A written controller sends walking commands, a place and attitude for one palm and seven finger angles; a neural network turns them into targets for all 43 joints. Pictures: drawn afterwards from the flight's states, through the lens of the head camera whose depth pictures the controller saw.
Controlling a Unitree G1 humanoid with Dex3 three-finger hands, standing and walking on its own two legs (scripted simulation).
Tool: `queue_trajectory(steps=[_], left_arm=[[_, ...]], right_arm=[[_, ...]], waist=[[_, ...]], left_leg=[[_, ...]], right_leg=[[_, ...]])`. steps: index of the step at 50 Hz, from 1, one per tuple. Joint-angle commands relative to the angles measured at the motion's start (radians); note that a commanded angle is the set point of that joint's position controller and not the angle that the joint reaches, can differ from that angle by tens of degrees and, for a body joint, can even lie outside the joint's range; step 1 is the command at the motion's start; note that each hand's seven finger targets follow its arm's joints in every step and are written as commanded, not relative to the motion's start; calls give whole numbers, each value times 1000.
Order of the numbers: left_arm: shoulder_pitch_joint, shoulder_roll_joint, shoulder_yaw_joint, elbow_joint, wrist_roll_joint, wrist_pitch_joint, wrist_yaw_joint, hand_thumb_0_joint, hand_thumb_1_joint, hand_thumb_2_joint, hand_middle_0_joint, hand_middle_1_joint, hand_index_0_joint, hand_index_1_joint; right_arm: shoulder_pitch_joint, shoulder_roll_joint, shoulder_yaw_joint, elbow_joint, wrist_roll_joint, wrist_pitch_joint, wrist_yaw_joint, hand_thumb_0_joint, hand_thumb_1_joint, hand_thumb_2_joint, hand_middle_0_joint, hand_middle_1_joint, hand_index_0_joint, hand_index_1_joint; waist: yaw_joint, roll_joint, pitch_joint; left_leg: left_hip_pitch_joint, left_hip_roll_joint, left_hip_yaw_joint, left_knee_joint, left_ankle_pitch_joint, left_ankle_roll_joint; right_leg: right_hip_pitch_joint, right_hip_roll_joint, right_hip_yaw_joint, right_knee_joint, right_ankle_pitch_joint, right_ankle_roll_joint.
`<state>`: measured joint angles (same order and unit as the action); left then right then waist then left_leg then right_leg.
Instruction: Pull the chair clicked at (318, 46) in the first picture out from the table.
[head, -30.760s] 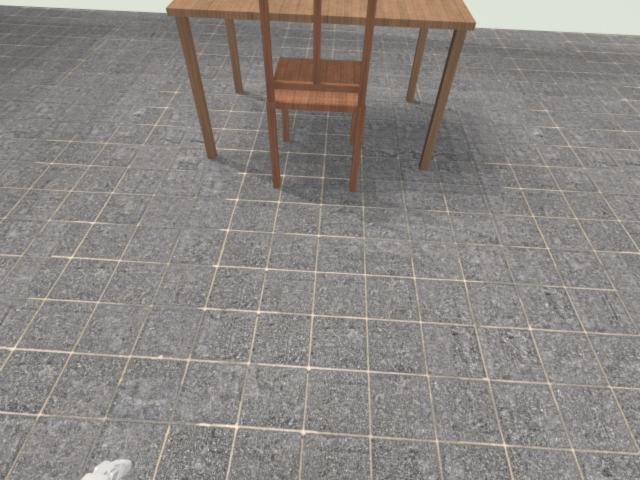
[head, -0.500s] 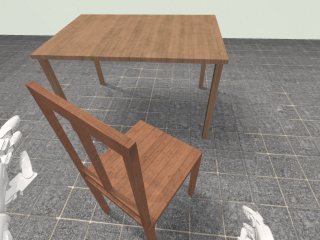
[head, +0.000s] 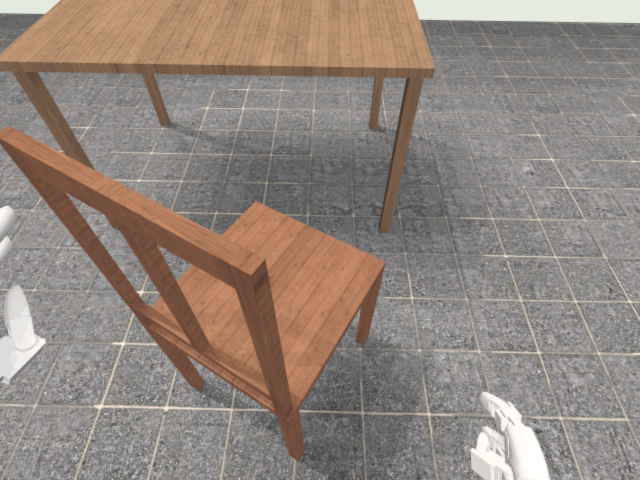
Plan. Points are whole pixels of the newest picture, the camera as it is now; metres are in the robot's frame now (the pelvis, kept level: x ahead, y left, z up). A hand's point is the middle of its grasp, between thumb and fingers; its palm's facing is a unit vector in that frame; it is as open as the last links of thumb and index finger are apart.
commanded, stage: step back with the hand held close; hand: left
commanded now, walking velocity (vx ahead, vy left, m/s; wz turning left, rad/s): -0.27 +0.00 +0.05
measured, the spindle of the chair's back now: (173, 297) +0.37 +0.25 -0.05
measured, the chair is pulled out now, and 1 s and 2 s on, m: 0.57 0.57 0.57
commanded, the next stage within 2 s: stop stepping back and stand still in 1.60 s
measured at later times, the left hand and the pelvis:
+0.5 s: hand (6, 406) +0.15 +0.25 +0.16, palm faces +0.45 -0.73 -0.52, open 7.5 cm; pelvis -0.05 -0.02 -0.01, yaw +1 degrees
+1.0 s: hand (6, 427) +0.13 +0.24 +0.17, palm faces +0.46 -0.71 -0.53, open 7.5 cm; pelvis -0.06 -0.03 -0.02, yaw +3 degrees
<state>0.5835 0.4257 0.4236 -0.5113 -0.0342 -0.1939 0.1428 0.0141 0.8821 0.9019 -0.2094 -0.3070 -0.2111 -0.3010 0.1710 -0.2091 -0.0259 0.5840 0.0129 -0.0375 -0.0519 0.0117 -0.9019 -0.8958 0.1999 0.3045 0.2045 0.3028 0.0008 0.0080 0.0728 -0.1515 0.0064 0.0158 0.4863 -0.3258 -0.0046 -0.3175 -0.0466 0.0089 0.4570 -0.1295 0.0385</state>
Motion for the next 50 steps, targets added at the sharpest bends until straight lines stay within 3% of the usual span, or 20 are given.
queue_trajectory(steps=[1, 8, 11, 12, 13, 17, 20, 24, 27, 28, 32, 35, 37, 41, 42, 44, 45, 46, 48, 50], left_arm=[[25, 143, 159, -178, -15, -55, 37, 0, 900, 900, -200, -300, -200, -300], [-47, 128, 119, -164, -6, -43, 45, 0, 900, 900, -200, -300, -200, -300], [-86, 139, 111, -168, 0, -47, 52, 0, 900, 900, -200, -300, -200, -300], [-111, 173, 132, -185, 3, -50, 54, 0, 900, 900, -200, -300, -200, -300], [-113, 151, 113, -184, 5, -54, 57, 0, 900, 900, -200, -300, -200, -300], [-111, 191, 152, -199, 10, -71, 67, 0, 900, 900, -200, -300, -200, -300], [-86, 165, 147, -217, 10, -81, 68, 0, 900, 900, -200, -300, -200, -300], [-31, 164, 154, -221, 5, -84, 64, 0, 900, 900, -200, -300, -200, -300], [-34, 171, 188, -175, 15, -95, 64, 0, 900, 900, -200, -300, -200, -300], [-32, 150, 170, -164, 18, -96, 64, 0, 900, 900, -200, -300, -200, -300], [-72, 177, 167, -173, 13, -103, 65, 0, 900, 900, -200, -300, -200, -300], [-76, 162, 141, -172, 10, -108, 66, 0, 900, 900, -200, -300, -200, -300], [-72, 188, 164, -183, 10, -113, 69, 0, 900, 900, -200, -300, -200, -300], [-55, 168, 174, -225, 23, -132, 66, 0, 900, 900, -200, -300, -200, -300], [-51, 188, 195, -234, 23, -134, 63, 0, 900, 900, -200, -300, -200, -300], [-35, 177, 184, -261, 17, -142, 54, 0, 900, 900, -200, -300, -200, -300], [-33, 186, 200, -257, 17, -147, 49, 0, 900, 900, -200, -300, -200, -300], [-35, 174, 198, -252, 24, -158, 40, 0, 900, 900, -200, -300, -200, -300], [-25, 159, 186, -246, 18, -157, 37, 0, 900, 900, -200, -300, -200, -300], [-42, 166, 180, -238, 11, -163, 36, 0, 900, 900, -200, -300, -200, -300]], right_arm=[[-90, -111, -44, -167, 1, -40, -17, 0, -900, -900, 200, 300, 200, 300], [-73, -114, -34, -160, 2, -45, -29, 0, -900, -900, 200, 300, 200, 300], [-52, -118, -33, -158, -3, -51, -26, 0, -900, -900, 200, 300, 200, 300], [-59, -122, -35, -151, -3, -53, -29, 0, -900, -900, 200, 300, 200, 300], [-45, -115, -26, -152, -6, -51, -27, 0, -900, -900, 200, 300, 200, 300], [-49, -127, -31, -152, -5, -60, -28, 0, -900, -900, 200, 300, 200, 300], [-43, -128, -31, -169, 1, -67, -23, 0, -900, -900, 200, 300, 200, 300], [-41, -125, -43, -166, 0, -74, -15, 0, -900, -900, 200, 300, 200, 300], [-65, -130, -50, -157, -3, -86, -16, 0, -900, -900, 200, 300, 200, 300], [-48, -124, -49, -157, 1, -86, -14, 0, -900, -900, 200, 300, 200, 300], [-32, -128, -59, -132, -9, -85, -7, 0, -900, -900, 200, 300, 200, 300], [-18, -121, -56, -117, -17, -73, -1, 0, -900, -900, 200, 300, 200, 300], [-33, -122, -60, -110, -16, -65, -5, 0, -900, -900, 200, 300, 200, 300], [-43, -124, -56, -135, -10, -71, -8, 0, -900, -900, 200, 300, 200, 300], [-56, -118, -59, -132, -7, -78, -12, 0, -900, -900, 200, 300, 200, 300], [-37, -110, -63, -134, -13, -90, -13, 0, -900, -900, 200, 300, 200, 300], [-45, -116, -65, -133, -17, -98, -14, 0, -900, -900, 200, 300, 200, 300], [-63, -121, -63, -139, -18, -109, -13, 0, -900, -900, 200, 300, 200, 300], [-36, -110, -62, -117, -17, -114, -13, 0, -900, -900, 200, 300, 200, 300], [-15, -108, -69, -105, -21, -113, -9, 0, -900, -900, 200, 300, 200, 300]], waist=[[13, 91, -208], [9, 58, -117], [9, -31, -100], [8, -31, -86], [5, -49, -99], [5, 20, -113], [9, 91, -148], [8, 65, -192], [17, 116, -154], [15, 65, -140], [2, -79, -123], [-13, -103, -158], [-13, -46, -162], [-3, 142, -191], [1, 158, -207], [-2, 118, -253], [0, 125, -253], [5, 187, -208], [-1, 126, -226], [-11, 25, -242]], left_leg=[[-176, 110, -36, -101, 388, 19], [-351, 93, -41, -112, 19, 39], [-334, 38, -24, -51, -125, 35], [-300, 26, -10, -34, -156, 34], [-287, 19, -18, -26, -156, 35], [-282, 35, -33, -85, -182, 44], [-409, 75, -71, -153, -189, 57], [-388, 72, -61, -99, -9, 48], [-586, 103, -81, -143, -236, 75], [-615, 97, -91, -125, -255, 75], [-412, 7, -29, 17, -207, 36], [-306, -3, -23, 23, -140, 32], [-283, 10, -28, -36, -117, 34], [-571, 126, -121, -192, -139, 85], [-568, 141, -114, -173, -68, 86], [-491, 119, -94, -93, 130, 70], [-525, 123, -96, -89, 91, 74], [-652, 150, -119, -120, -52, 96], [-594, 123, -96, -67, 2, 69], [-491, 41, -46, 29, -62, 38]], right_leg=[[266, -20, -15, 102, 306, -32], [237, -26, 40, 80, 136, -33], [143, -56, 119, -44, -73, -45], [81, -62, 151, -102, -152, -50], [75, -72, 143, -125, -218, -52], [56, -35, 107, -140, -329, -32], [206, -1, 47, -2, -217, -17], [238, -7, 43, 42, 31, -19], [323, 4, 70, 119, -49, -16], [326, -3, 81, 117, -67, -22], [73, -65, 177, -115, -231, -60], [19, -79, 137, -181, -309, -56], [12, -47, 96, -162, -282, -41], [317, 53, 2, 132, -39, -1], [337, 63, -2, 172, 81, 1], [336, 45, 6, 172, 291, -7], [361, 40, 18, 199, 313, -9], [412, 48, 30, 264, 251, -12], [368, 30, 51, 225, 321, -26], [252, -34, 141, 84, 249, -51]])
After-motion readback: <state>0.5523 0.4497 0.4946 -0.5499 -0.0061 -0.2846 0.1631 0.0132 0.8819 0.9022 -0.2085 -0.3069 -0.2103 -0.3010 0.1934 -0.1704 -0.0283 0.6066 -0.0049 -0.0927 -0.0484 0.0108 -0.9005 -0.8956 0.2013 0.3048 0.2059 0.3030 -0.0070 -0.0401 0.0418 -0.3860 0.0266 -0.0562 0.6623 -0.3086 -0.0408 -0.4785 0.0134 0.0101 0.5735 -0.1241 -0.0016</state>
